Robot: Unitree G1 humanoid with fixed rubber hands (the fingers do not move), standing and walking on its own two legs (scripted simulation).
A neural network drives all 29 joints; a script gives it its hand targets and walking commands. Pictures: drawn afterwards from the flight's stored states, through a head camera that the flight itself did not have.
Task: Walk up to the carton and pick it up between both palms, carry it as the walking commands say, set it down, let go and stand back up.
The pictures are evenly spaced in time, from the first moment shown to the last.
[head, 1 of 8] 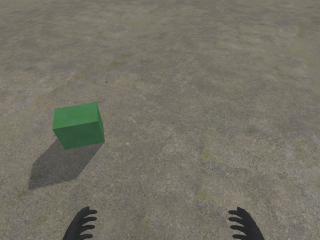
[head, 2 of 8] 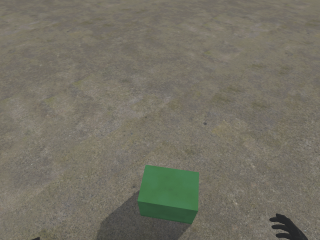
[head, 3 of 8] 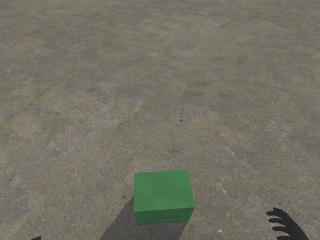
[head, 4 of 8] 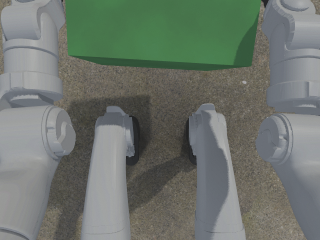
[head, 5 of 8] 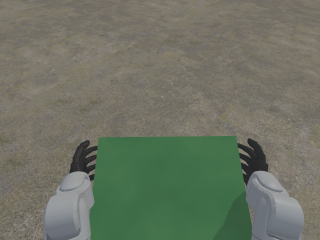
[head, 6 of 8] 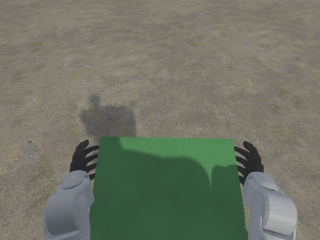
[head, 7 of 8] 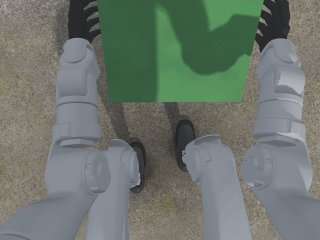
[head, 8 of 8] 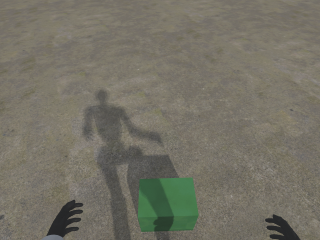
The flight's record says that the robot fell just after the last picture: no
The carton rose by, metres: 0.65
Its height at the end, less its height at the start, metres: +0.00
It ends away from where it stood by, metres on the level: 1.56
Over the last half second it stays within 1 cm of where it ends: yes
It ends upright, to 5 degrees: yes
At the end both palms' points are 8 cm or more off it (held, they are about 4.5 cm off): yes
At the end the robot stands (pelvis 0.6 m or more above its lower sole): yes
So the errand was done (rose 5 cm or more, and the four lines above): yes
